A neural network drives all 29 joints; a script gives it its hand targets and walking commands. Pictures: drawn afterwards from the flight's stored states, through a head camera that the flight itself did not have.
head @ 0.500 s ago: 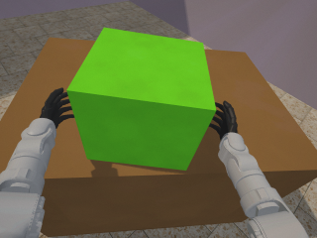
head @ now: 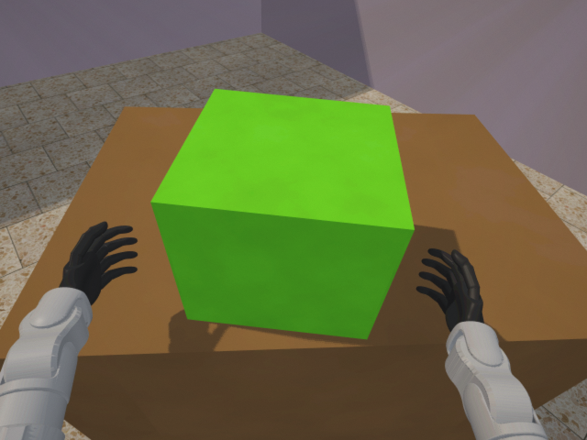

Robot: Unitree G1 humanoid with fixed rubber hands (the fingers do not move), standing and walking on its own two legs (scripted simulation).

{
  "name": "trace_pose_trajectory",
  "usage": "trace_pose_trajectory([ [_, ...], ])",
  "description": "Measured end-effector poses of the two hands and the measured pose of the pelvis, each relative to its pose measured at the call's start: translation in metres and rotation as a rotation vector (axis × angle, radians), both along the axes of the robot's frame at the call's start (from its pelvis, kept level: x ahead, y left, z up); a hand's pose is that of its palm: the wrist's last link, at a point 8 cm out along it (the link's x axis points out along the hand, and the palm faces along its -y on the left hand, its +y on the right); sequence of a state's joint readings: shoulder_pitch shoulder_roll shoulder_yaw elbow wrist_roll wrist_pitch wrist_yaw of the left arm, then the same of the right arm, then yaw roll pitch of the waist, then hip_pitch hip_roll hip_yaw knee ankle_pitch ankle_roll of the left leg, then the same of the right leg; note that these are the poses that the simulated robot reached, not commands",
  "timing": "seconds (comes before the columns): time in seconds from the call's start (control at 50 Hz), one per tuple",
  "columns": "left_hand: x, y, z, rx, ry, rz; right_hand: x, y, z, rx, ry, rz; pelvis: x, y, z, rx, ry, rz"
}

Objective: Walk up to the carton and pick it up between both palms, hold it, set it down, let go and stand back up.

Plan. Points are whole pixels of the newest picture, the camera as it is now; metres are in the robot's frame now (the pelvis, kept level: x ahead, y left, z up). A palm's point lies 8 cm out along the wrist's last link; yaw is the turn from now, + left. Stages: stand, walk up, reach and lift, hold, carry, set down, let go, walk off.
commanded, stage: set down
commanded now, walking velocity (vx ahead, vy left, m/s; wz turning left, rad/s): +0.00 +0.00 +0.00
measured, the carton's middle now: (289, 211) +0.49 -0.01 +0.06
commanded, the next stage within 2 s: none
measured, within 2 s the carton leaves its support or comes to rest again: neither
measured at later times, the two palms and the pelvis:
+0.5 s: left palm (61, 336) +0.27 +0.28 +0.06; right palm (467, 356) +0.22 -0.21 +0.06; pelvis +0.00 +0.01 +0.00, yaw -1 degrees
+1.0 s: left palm (37, 411) +0.19 +0.28 +0.04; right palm (468, 400) +0.18 -0.20 +0.05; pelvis +0.00 +0.01 +0.00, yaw -1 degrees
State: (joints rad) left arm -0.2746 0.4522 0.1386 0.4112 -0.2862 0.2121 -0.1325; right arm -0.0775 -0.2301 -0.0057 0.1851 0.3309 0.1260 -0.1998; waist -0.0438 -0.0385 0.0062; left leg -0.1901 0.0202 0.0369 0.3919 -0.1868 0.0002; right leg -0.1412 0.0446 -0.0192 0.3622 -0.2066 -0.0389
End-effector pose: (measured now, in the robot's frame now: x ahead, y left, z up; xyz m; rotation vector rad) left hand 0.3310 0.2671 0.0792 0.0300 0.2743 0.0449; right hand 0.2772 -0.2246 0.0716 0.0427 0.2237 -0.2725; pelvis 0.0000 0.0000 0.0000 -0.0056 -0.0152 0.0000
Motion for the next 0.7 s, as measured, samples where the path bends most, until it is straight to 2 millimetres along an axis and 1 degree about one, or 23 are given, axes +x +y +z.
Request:
trace_pose_trajectory([
  [0.18,-0.022,0.003,-0.022,-0.008,0.029,0.008,-0.025,0.002,-0.012,-0.012,0.037,-0.006,0.000,0.004,0.000,0.000,-0.010,-0.009],
  [0.34,-0.037,0.006,-0.022,0.004,0.002,-0.005,-0.037,0.006,-0.009,-0.017,0.015,0.003,0.000,0.008,0.000,-0.003,-0.016,-0.014],
  [0.5,-0.061,0.013,-0.022,0.006,0.002,0.005,-0.053,0.010,-0.013,-0.013,0.030,0.010,0.002,0.013,0.000,-0.004,-0.041,-0.016],
  [0.7,-0.091,0.017,-0.030,-0.003,0.015,0.017,-0.071,0.018,-0.016,-0.014,0.056,0.023,0.000,0.015,0.000,-0.003,-0.055,-0.013],
])
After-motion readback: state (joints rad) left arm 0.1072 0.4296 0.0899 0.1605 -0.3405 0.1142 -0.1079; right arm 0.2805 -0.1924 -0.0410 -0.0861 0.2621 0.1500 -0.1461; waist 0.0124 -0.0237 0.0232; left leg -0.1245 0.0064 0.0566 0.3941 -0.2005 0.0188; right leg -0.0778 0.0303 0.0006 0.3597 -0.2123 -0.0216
